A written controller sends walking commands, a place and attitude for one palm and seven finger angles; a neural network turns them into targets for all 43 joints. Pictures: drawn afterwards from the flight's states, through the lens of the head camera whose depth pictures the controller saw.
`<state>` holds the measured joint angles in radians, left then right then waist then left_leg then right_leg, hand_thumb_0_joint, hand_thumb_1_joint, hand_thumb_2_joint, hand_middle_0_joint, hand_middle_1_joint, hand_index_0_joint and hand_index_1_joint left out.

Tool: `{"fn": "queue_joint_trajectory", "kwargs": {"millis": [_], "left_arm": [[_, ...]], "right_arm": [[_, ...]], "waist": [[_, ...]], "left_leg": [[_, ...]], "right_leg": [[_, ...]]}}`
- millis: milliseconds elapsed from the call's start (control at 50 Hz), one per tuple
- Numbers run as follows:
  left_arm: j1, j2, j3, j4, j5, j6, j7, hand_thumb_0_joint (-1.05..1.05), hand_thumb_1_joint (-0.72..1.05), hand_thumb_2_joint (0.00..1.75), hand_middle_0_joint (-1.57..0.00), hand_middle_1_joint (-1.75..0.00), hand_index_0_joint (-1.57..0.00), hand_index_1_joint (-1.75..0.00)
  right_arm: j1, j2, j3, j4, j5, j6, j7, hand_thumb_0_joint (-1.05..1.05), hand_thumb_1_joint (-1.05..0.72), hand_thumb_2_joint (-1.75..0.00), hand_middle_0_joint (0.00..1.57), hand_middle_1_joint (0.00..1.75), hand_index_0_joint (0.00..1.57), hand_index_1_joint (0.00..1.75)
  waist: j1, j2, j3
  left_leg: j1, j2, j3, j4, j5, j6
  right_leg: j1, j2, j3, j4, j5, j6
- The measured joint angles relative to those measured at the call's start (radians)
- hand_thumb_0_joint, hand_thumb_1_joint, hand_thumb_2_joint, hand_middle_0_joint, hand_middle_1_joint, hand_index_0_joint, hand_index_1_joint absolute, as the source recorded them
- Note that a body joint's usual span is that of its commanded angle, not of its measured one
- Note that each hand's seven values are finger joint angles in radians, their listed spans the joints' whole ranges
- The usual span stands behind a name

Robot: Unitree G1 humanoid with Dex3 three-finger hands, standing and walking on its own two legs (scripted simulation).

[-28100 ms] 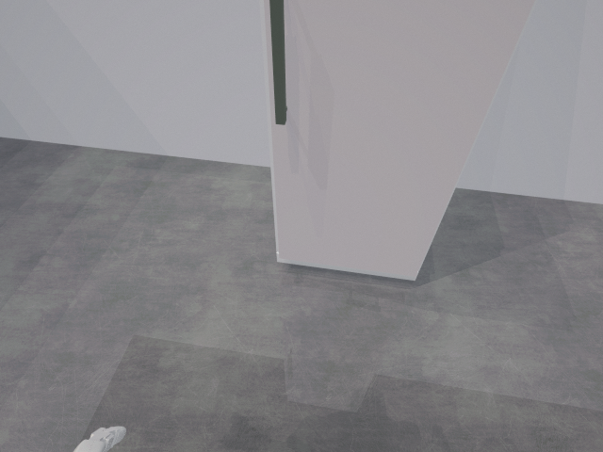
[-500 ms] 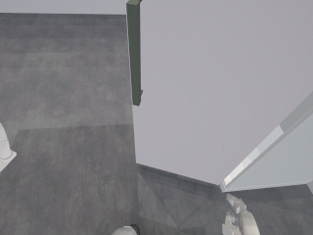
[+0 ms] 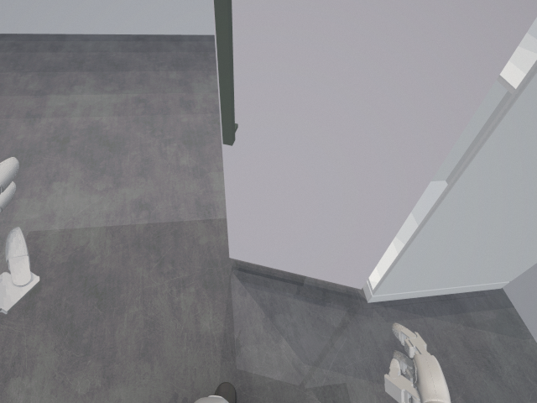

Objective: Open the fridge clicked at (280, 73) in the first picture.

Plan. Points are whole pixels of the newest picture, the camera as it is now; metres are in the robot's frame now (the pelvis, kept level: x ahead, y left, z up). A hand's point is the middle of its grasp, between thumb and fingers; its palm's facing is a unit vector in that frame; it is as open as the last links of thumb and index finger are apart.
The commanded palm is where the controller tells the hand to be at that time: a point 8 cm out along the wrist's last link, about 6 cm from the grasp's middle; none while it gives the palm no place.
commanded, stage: stop stepping back and stand still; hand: left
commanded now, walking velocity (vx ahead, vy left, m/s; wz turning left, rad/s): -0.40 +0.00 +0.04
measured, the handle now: (229, 72) +0.68 +0.14 +0.14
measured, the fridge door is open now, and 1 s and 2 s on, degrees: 69 69 69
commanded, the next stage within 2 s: let the arm hang, fingers relaxed in 1.34 s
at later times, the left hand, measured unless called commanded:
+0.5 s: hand out of the picture +0.06 +0.27 +0.19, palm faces +0.51 -0.73 -0.46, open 7.4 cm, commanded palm +0.01 +0.30 +0.18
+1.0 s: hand out of the picture +0.06 +0.29 +0.18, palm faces +0.51 -0.72 -0.48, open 7.4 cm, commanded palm +0.00 +0.32 +0.18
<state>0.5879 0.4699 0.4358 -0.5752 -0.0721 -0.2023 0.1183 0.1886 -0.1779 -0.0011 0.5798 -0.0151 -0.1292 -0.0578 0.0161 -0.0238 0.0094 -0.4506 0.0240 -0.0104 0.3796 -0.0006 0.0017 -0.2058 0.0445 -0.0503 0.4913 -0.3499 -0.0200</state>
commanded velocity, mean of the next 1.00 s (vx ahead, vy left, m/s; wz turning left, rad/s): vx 0.12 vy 0.01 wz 0.00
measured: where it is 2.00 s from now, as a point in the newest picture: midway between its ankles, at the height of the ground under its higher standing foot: outside the picture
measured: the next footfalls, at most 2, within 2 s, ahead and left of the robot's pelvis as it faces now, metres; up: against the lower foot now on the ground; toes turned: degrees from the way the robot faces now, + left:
left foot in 0.28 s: -0.06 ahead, +0.13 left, +0.00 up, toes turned +7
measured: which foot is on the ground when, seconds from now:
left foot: down 0.00-0.00, up 0.02-0.26, down 0.28-1.00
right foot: down 0.00-1.00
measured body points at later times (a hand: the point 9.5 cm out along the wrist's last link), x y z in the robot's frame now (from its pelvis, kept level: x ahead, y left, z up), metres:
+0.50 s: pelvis -0.11 +0.00 +0.00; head -0.15 +0.01 +0.45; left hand +0.03 +0.31 +0.21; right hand +0.04 -0.24 -0.08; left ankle -0.14 +0.11 -0.73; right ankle -0.09 -0.08 -0.73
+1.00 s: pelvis -0.12 +0.01 +0.00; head -0.13 +0.01 +0.45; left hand +0.03 +0.33 +0.20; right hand +0.05 -0.21 -0.09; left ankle -0.10 +0.12 -0.73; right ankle -0.10 -0.10 -0.73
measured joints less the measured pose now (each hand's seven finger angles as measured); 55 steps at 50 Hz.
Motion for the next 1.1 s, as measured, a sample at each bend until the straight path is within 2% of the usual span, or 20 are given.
{"fn": "queue_joint_trajectory", "kwargs": {"millis": [20, 60, 120, 160, 220, 280, 300, 360, 440, 480, 540, 620, 660, 740, 780, 840, 900, 940, 1020, 1100], "left_arm": [[-0.011, -0.009, -0.008, 0.006, 0.004, 0.000, 0.000, 0.01, 0.89, 0.90, -0.22, -0.30, -0.22, -0.31], [-0.022, -0.017, -0.025, 0.014, 0.013, -0.001, 0.001, 0.01, 0.88, 0.90, -0.22, -0.30, -0.22, -0.31], [-0.026, -0.036, -0.022, 0.031, 0.030, 0.002, 0.002, 0.01, 0.88, 0.90, -0.22, -0.30, -0.22, -0.31], [-0.041, -0.048, -0.019, 0.064, 0.038, -0.002, 0.010, 0.01, 0.88, 0.90, -0.22, -0.30, -0.22, -0.31], [-0.077, -0.068, -0.036, 0.118, 0.046, 0.019, 0.026, 0.01, 0.88, 0.90, -0.22, -0.30, -0.22, -0.31], [-0.095, -0.088, -0.060, 0.123, 0.051, 0.035, 0.033, 0.01, 0.88, 0.90, -0.21, -0.30, -0.22, -0.31], [-0.101, -0.083, -0.061, 0.119, 0.052, 0.033, 0.033, 0.01, 0.89, 0.90, -0.21, -0.30, -0.21, -0.31], [-0.064, -0.053, -0.045, 0.098, 0.055, 0.023, 0.027, 0.01, 0.89, 0.90, -0.21, -0.30, -0.21, -0.31], [-0.031, -0.029, -0.016, 0.086, 0.067, 0.001, 0.019, 0.01, 0.88, 0.90, -0.22, -0.30, -0.22, -0.31], [-0.048, -0.022, 0.003, 0.098, 0.067, -0.016, 0.023, 0.01, 0.88, 0.90, -0.22, -0.30, -0.22, -0.31], [-0.088, -0.038, 0.009, 0.141, 0.062, -0.026, 0.022, 0.01, 0.89, 0.90, -0.21, -0.30, -0.21, -0.31], [-0.115, -0.095, -0.037, 0.196, 0.053, -0.011, 0.010, 0.01, 0.89, 0.90, -0.21, -0.30, -0.21, -0.31], [-0.101, -0.114, -0.055, 0.196, 0.051, -0.001, 0.009, 0.01, 0.89, 0.90, -0.21, -0.30, -0.21, -0.31], [-0.076, -0.112, -0.076, 0.140, 0.055, 0.006, 0.016, 0.01, 0.89, 0.90, -0.21, -0.30, -0.21, -0.31], [-0.078, -0.099, -0.069, 0.114, 0.061, 0.000, 0.023, 0.01, 0.88, 0.90, -0.21, -0.30, -0.21, -0.31], [-0.100, -0.063, -0.036, 0.105, 0.071, -0.009, 0.026, 0.01, 0.88, 0.90, -0.22, -0.30, -0.22, -0.31], [-0.104, -0.029, 0.006, 0.101, 0.069, -0.023, 0.030, 0.01, 0.88, 0.90, -0.22, -0.30, -0.22, -0.31], [-0.089, -0.017, 0.033, 0.106, 0.063, -0.035, 0.031, 0.01, 0.89, 0.90, -0.21, -0.30, -0.21, -0.31], [-0.089, -0.062, -0.005, 0.149, 0.049, -0.020, 0.017, 0.01, 0.89, 0.90, -0.21, -0.30, -0.21, -0.31], [-0.068, -0.106, -0.045, 0.165, 0.045, 0.005, 0.008, 0.01, 0.89, 0.90, -0.21, -0.30, -0.21, -0.31]], "right_arm": [[-0.004, -0.003, -0.003, 0.016, 0.000, 0.007, 0.000, 0.01, -0.90, -0.90, 0.20, 0.30, 0.21, 0.30], [0.004, -0.003, -0.006, 0.061, -0.003, 0.020, -0.001, 0.01, -0.90, -0.90, 0.21, 0.30, 0.21, 0.30], [0.033, 0.006, -0.002, 0.099, -0.006, 0.039, -0.004, 0.01, -0.90, -0.90, 0.21, 0.30, 0.21, 0.30], [0.046, 0.004, 0.010, 0.092, -0.006, 0.043, -0.016, 0.01, -0.90, -0.90, 0.21, 0.30, 0.21, 0.30], [0.061, -0.020, 0.012, 0.069, -0.002, 0.031, -0.030, 0.01, -0.90, -0.90, 0.21, 0.30, 0.21, 0.30], [0.072, -0.060, -0.001, 0.037, 0.003, 0.019, -0.031, 0.01, -0.90, -0.90, 0.21, 0.30, 0.21, 0.30], [0.066, -0.059, -0.007, 0.038, 0.004, 0.018, -0.030, 0.01, -0.90, -0.90, 0.21, 0.30, 0.21, 0.30], [0.076, -0.039, -0.004, 0.033, 0.011, 0.008, -0.019, 0.01, -0.90, -0.90, 0.20, 0.30, 0.21, 0.30], [0.121, -0.019, 0.004, 0.041, 0.000, -0.015, -0.011, 0.01, -0.90, -0.90, 0.20, 0.30, 0.21, 0.30], [0.128, -0.016, 0.012, 0.049, 0.002, -0.012, -0.007, 0.01, -0.90, -0.90, 0.20, 0.30, 0.21, 0.30], [0.105, -0.024, 0.010, 0.068, 0.007, 0.015, -0.001, 0.01, -0.90, -0.90, 0.20, 0.30, 0.21, 0.30], [0.088, -0.034, -0.004, 0.094, 0.010, 0.049, 0.004, 0.01, -0.90, -0.90, 0.21, 0.30, 0.21, 0.30], [0.088, -0.034, 0.001, 0.091, 0.007, 0.055, 0.000, 0.01, -0.90, -0.90, 0.21, 0.30, 0.21, 0.30], [0.096, -0.040, 0.007, 0.065, -0.006, 0.035, -0.020, 0.01, -0.90, -0.90, 0.21, 0.30, 0.21, 0.30], [0.086, -0.038, 0.004, 0.060, -0.010, 0.020, -0.028, 0.01, -0.90, -0.90, 0.20, 0.30, 0.21, 0.30], [0.080, -0.017, 0.002, 0.060, -0.009, -0.003, -0.025, 0.01, -0.90, -0.90, 0.20, 0.30, 0.21, 0.30], [0.086, -0.003, 0.015, 0.051, 0.001, -0.014, -0.011, 0.01, -0.90, -0.90, 0.20, 0.30, 0.21, 0.30], [0.077, 0.002, 0.023, 0.042, 0.006, -0.012, -0.002, 0.01, -0.90, -0.90, 0.20, 0.30, 0.21, 0.30], [0.058, -0.011, 0.017, 0.067, 0.012, 0.008, 0.007, 0.01, -0.90, -0.90, 0.21, 0.30, 0.21, 0.30], [0.051, -0.018, 0.015, 0.081, 0.013, 0.020, 0.001, 0.01, -0.90, -0.90, 0.21, 0.30, 0.21, 0.30]], "waist": [[0.004, 0.012, 0.008], [0.023, -0.001, -0.002], [0.038, -0.054, -0.039], [0.030, -0.072, -0.049], [0.008, -0.055, -0.065], [-0.023, -0.007, -0.071], [-0.031, -0.020, -0.058], [-0.034, -0.060, -0.051], [-0.045, -0.036, -0.087], [-0.037, -0.021, -0.092], [-0.022, 0.021, -0.075], [-0.003, 0.020, -0.063], [-0.005, 0.001, -0.058], [-0.016, -0.024, -0.043], [-0.017, -0.032, -0.025], [-0.025, -0.028, -0.012], [-0.028, -0.005, -0.014], [-0.020, 0.002, -0.014], [-0.015, 0.045, -0.007], [-0.007, 0.021, 0.000]], "left_leg": [[-0.027, 0.005, -0.009, 0.057, -0.094, -0.011], [-0.095, -0.028, -0.026, 0.322, -0.286, -0.032], [-0.112, -0.067, 0.008, 0.602, -0.359, -0.041], [-0.041, -0.059, 0.043, 0.573, -0.380, -0.032], [0.110, -0.042, 0.045, 0.378, -0.424, -0.003], [0.269, -0.015, 0.024, 0.101, -0.353, 0.022], [0.276, -0.027, 0.024, 0.081, -0.312, 0.015], [0.291, -0.054, 0.044, 0.097, -0.307, 0.013], [0.291, -0.040, 0.023, 0.100, -0.306, 0.011], [0.267, -0.031, 0.014, 0.136, -0.316, 0.005], [0.197, -0.008, 0.004, 0.276, -0.390, 0.017], [0.077, -0.018, 0.023, 0.523, -0.444, 0.021], [0.072, -0.007, 0.047, 0.482, -0.414, 0.023], [0.159, 0.011, 0.060, 0.229, -0.371, 0.032], [0.162, 0.006, 0.064, 0.217, -0.271, 0.028], [0.173, 0.000, 0.059, 0.197, -0.248, 0.024], [0.170, 0.004, 0.043, 0.186, -0.244, 0.011], [0.147, 0.006, 0.053, 0.221, -0.263, 0.002], [0.141, 0.010, 0.034, 0.239, -0.287, 0.005], [0.181, -0.009, 0.056, 0.183, -0.271, 0.012]], "right_leg": [[-0.005, 0.008, -0.011, -0.010, 0.049, -0.017], [-0.025, -0.003, -0.013, -0.013, 0.082, -0.034], [-0.048, -0.038, 0.005, -0.048, 0.121, -0.033], [-0.061, -0.052, 0.010, -0.062, 0.147, -0.033], [-0.093, -0.054, -0.003, -0.056, 0.169, -0.028], [-0.136, -0.041, -0.036, -0.010, 0.169, -0.017], [-0.150, -0.056, -0.035, 0.022, 0.161, -0.011], [-0.156, -0.064, 0.008, 0.109, 0.070, 0.026], [-0.106, -0.039, -0.016, 0.147, -0.008, 0.023], [-0.052, -0.026, -0.024, 0.061, 0.010, 0.010], [-0.064, 0.002, -0.039, 0.055, 0.098, -0.045], [-0.062, -0.005, -0.035, 0.047, 0.103, -0.059], [-0.058, -0.015, -0.030, 0.039, 0.111, -0.055], [-0.070, -0.025, -0.038, 0.090, 0.073, -0.043], [-0.096, -0.023, -0.016, 0.175, -0.023, -0.024], [-0.131, -0.017, 0.008, 0.312, -0.091, 0.000], [-0.072, -0.023, -0.002, 0.164, -0.048, 0.013], [-0.050, -0.028, 0.013, 0.066, 0.067, 0.003], [-0.049, -0.015, 0.007, 0.072, 0.070, -0.009], [-0.032, -0.033, 0.029, 0.054, 0.061, 0.005]]}}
